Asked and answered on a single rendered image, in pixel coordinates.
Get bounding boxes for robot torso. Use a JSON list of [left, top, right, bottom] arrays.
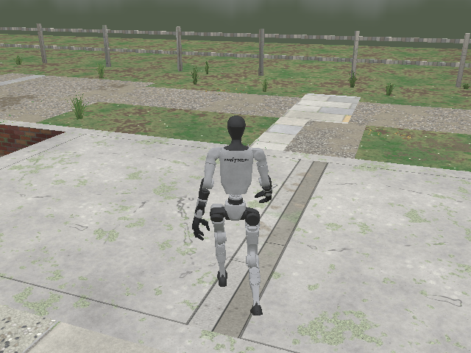
[[219, 144, 253, 221]]

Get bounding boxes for right robot upper arm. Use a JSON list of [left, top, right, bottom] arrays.
[[252, 148, 270, 187]]

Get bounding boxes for robot right hand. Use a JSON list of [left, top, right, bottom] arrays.
[[255, 190, 272, 203]]

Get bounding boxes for right robot foot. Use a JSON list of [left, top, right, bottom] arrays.
[[250, 303, 263, 315]]

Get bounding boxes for robot left hand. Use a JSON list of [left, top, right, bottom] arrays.
[[192, 216, 210, 240]]

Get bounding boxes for left robot forearm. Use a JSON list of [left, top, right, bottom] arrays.
[[194, 178, 210, 218]]

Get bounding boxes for left robot upper arm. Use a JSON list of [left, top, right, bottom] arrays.
[[202, 147, 221, 189]]

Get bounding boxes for right robot forearm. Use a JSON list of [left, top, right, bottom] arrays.
[[262, 175, 272, 196]]

